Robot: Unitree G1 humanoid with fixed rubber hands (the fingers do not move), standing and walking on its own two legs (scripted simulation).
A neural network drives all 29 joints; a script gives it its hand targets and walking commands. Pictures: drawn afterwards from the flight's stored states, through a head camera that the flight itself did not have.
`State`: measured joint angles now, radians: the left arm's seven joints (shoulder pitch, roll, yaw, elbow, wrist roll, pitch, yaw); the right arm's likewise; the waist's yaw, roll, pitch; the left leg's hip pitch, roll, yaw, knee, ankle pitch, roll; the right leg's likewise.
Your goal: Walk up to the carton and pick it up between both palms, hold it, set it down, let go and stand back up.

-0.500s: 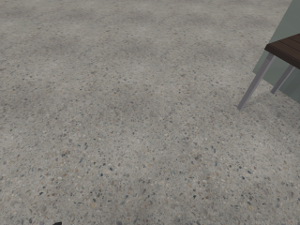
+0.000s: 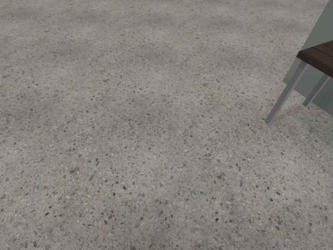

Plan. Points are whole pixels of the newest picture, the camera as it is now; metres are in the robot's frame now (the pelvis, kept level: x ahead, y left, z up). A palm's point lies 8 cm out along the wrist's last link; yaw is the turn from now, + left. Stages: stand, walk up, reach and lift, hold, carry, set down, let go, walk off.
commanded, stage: stand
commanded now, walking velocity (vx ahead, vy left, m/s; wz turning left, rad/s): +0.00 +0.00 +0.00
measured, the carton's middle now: out of the picture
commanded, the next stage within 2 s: walk up in 0.22 s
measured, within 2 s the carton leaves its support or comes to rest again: neither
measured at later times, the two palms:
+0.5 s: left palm out of the picture +0.08 +0.28 -0.13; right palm out of the picture +0.08 -0.30 -0.12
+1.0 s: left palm (114, 193) +0.30 +0.16 -0.13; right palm out of the picture +0.01 -0.40 -0.12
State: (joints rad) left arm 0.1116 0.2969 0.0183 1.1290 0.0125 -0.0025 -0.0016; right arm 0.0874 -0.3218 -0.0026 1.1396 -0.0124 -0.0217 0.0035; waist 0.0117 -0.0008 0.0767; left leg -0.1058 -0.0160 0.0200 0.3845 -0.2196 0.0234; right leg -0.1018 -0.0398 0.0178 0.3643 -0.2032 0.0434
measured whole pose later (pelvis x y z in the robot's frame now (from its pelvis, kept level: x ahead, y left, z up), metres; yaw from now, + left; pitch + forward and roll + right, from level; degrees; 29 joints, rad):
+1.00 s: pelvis +0.09 -0.08 -0.03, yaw -30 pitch -4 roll +1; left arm 0.25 0.38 0.09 0.87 0.03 0.04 -0.09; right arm 0.25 -0.41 -0.05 0.89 -0.04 -0.11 0.03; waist 0.04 -0.01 0.07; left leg -0.29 0.02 0.08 0.71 -0.33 0.01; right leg -0.34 0.07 0.10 0.86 -0.44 -0.03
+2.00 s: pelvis +0.33 -0.33 -0.05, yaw -57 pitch -3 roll -2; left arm 0.32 0.40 0.09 0.92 0.01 -0.11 -0.02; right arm 0.25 -0.47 -0.07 0.97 -0.02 -0.05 0.04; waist 0.01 0.08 0.03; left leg -0.58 0.10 0.00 1.23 -0.47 0.03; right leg -0.41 0.02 -0.10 0.86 -0.41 -0.05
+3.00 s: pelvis +0.53 -0.55 -0.06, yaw -61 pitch -5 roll +2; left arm 0.24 0.43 0.07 1.01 0.02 -0.07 -0.02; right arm 0.25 -0.42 -0.07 0.94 -0.02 -0.08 0.05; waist -0.02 -0.05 0.09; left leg -0.40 0.04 0.16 0.89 -0.39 0.04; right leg -0.52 -0.06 0.00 1.19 -0.46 -0.03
